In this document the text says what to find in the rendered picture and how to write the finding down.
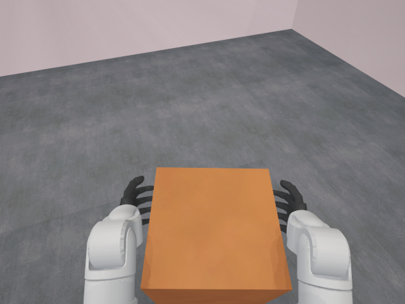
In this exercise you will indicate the right robot forearm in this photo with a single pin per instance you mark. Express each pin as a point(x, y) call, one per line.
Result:
point(323, 260)

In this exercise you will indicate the left robot forearm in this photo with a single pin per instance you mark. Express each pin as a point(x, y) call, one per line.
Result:
point(110, 264)

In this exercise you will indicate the right robot hand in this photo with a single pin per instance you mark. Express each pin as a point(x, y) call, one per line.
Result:
point(294, 199)

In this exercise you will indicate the left robot hand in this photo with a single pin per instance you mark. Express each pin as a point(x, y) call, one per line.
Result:
point(131, 192)

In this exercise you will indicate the carton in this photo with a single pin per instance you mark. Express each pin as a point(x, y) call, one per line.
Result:
point(214, 238)

